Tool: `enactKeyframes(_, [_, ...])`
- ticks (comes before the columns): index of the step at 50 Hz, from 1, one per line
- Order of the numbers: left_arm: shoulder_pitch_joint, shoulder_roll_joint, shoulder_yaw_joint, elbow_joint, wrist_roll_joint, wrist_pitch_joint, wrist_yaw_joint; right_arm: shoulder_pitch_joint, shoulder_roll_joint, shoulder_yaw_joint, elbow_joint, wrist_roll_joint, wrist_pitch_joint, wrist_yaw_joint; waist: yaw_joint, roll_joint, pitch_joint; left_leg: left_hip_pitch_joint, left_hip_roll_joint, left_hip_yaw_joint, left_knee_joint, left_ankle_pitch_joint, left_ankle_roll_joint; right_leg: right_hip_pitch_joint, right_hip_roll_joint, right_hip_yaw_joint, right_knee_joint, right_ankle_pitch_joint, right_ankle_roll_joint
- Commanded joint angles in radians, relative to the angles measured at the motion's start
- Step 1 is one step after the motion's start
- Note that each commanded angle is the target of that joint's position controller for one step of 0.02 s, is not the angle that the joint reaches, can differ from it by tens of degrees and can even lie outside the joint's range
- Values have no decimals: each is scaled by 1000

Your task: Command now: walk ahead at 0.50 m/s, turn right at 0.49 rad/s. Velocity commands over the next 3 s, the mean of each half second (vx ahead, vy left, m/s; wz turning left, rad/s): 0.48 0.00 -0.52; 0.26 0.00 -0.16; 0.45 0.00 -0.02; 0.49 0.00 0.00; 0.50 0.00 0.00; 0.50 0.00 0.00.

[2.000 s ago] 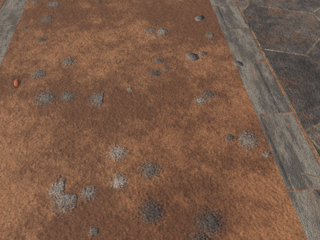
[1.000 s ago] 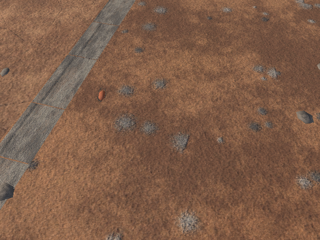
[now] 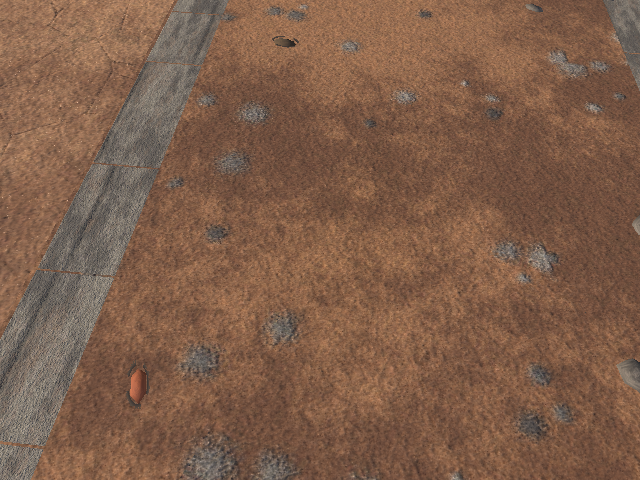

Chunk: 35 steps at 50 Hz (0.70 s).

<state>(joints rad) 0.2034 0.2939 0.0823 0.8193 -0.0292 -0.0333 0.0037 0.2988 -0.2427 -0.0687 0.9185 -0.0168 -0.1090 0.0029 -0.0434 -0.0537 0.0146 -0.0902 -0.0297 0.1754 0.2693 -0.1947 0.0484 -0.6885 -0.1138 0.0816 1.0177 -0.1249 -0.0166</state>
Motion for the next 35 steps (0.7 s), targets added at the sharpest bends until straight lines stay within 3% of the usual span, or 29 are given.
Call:
enactKeyframes(1, [-13, 15, 0, -63, 5, -7, -14, -74, -147, -28, -63, 1, -11, -14, 27, 106, 34, -17, 270, -84, -148, 272, 117, -13, -21, 0, -138, 148, 3])
enactKeyframes(5, [-157, -4, -14, -126, 9, -10, -41, -11, -178, -36, -41, 14, 8, -22, -30, 82, 78, 83, 301, -23, -133, 297, 110, -36, -8, -75, -294, 173, -16])
enactKeyframes(8, [-210, 3, -14, -173, 6, -9, -59, 16, -195, -43, -27, 27, 32, -22, -34, 92, 90, 185, 330, 8, -70, 405, 95, -47, 13, -120, -352, 81, -45])
enactKeyframes(11, [-127, 52, 12, -183, 5, 0, -66, -20, -238, -54, -40, 39, 52, -29, 43, 149, 5, 216, 328, 50, 129, 862, 63, 141, 107, -204, -360, -65, -102])
enactKeyframes(12, [-13, 89, 34, -160, 1, 2, -64, -37, -249, -57, -44, 42, 60, -31, 111, 151, -55, 190, 311, 65, 291, 954, 49, 288, 152, -223, -388, -79, -131])
enactKeyframes(13, [155, 150, 68, -116, 2, 4, -49, -52, -240, -51, -52, 44, 61, -33, 200, 118, -140, 65, 267, 82, 527, 854, 12, 552, 182, -197, -468, -9, -172])
enactKeyframes(14, [249, 248, 92, -92, 1, 13, -26, -21, -145, -21, -78, 1, 48, -28, 186, -90, -211, -241, 188, 73, 861, 189, -33, 834, -23, 120, -471, 54, -236])
enactKeyframes(15, [199, 297, 88, -130, 9, -7, -34, 38, -63, 10, -134, 9, 8, -12, 90, -228, -360, -599, -21, -142, 1142, -419, -71, 1090, -228, 732, -660, -160, -450])
enactKeyframes(16, [215, 197, 61, -132, 13, -20, -43, -105, -164, -11, -150, 49, -28, 2, 168, -62, -331, -710, 33, -277, 1174, -358, -46, 1076, -217, 696, -741, -173, -388])
enactKeyframes(17, [173, 160, 50, -129, 14, -31, -43, -157, -172, -13, -173, 68, -43, 7, 148, -36, -200, -747, 73, -264, 1114, -264, -21, 959, -184, 543, -737, -103, -346])
enactKeyframes(18, [100, 132, 41, -142, 10, -37, -42, -151, -159, -11, -156, 49, -46, -2, 94, 65, -128, -685, 119, -264, 1026, -190, -20, 803, -137, 423, -735, 2, -308])
enactKeyframes(19, [43, 103, 31, -155, 13, -38, -38, -137, -171, -21, -146, 27, -38, -7, 58, 62, -90, -614, 146, -263, 942, -149, -30, 683, -100, 337, -744, 96, -287])
enactKeyframes(20, [20, 90, 24, -170, 24, -39, -33, -117, -173, -25, -144, 22, -23, -5, 32, 41, -82, -551, 161, -268, 908, -121, -39, 609, -77, 300, -766, 142, -279])
enactKeyframes(23, [19, 116, 27, -170, 28, -43, -15, -105, -138, -21, -145, 4, 12, -11, 10, 43, -57, -500, 145, -221, 795, -69, -93, 497, -50, 163, -763, 523, -274])
enactKeyframes(25, [41, 127, 29, -156, 28, -36, 1, -154, -110, -10, -163, -2, 19, -14, 23, 18, -50, -488, 120, -196, 661, 34, -110, 464, -9, 78, -745, 639, -242])
enactKeyframes(27, [58, 120, 26, -146, 22, -24, 10, -208, -90, 1, -174, 3, 18, -8, 50, -11, -63, -435, 92, -183, 496, 178, -105, 458, 33, 23, -724, 611, -197])
enactKeyframes(30, [95, 117, 21, -123, 23, -13, 18, -271, -98, 4, -190, 12, 12, 8, 92, -36, -82, -383, 61, -187, 351, 332, -91, 500, 13, 47, -704, 497, -170])
enactKeyframes(33, [88, 100, 13, -104, 28, -10, 18, -276, -131, -5, -195, 3, 6, 20, 87, -46, -72, -390, 59, -213, 280, 264, -56, 580, -38, 112, -635, 457, -169])
enactKeyframes(35, [62, 90, 8, -95, 25, -7, 20, -219, -150, -14, -177, -8, -4, 22, 49, -44, -79, -328, 48, -203, 200, 252, -19, 613, -36, 139, -545, 453, -148])
